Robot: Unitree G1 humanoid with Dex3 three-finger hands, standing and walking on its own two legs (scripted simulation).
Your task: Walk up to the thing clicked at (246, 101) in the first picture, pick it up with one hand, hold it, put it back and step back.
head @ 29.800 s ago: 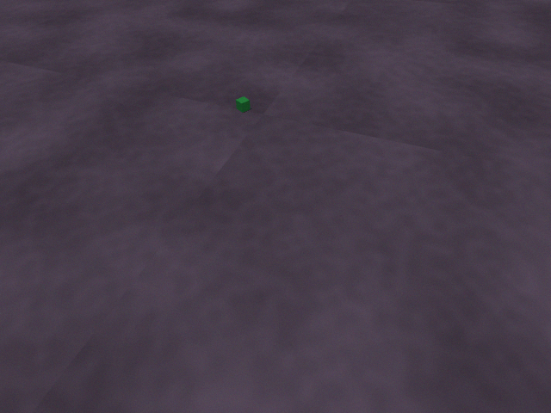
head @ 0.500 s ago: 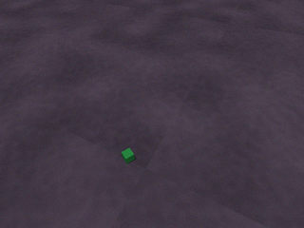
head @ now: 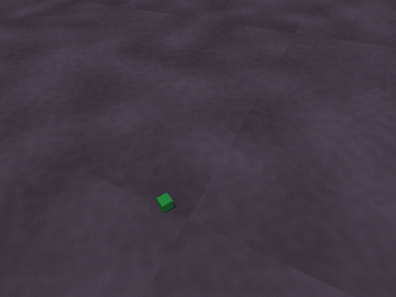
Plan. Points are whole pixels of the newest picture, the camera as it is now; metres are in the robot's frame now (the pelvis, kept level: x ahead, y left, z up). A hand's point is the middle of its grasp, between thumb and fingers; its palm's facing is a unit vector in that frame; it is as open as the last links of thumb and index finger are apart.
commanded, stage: stand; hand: left
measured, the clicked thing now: (165, 202) +0.80 +0.23 -0.75
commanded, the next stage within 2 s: walk up in 0.20 s
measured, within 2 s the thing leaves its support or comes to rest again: neither
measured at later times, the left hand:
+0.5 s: hand out of the picture +0.07 +0.33 -0.17, palm faces +0.01 -0.94 -0.35, open 7.4 cm
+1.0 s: hand (105, 229) +0.35 +0.28 -0.15, palm faces -0.08 -0.92 -0.39, open 7.4 cm
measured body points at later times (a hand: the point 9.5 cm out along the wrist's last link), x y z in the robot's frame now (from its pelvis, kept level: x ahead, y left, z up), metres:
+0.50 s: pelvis +0.05 +0.04 -0.02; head +0.06 +0.06 +0.43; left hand +0.07 +0.37 -0.15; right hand +0.12 -0.29 -0.12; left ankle +0.11 +0.17 -0.75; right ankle +0.03 -0.11 -0.74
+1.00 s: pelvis +0.23 +0.01 -0.03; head +0.26 -0.01 +0.42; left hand +0.35 +0.32 -0.12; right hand +0.24 -0.30 -0.16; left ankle +0.12 +0.15 -0.70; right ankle +0.30 -0.10 -0.75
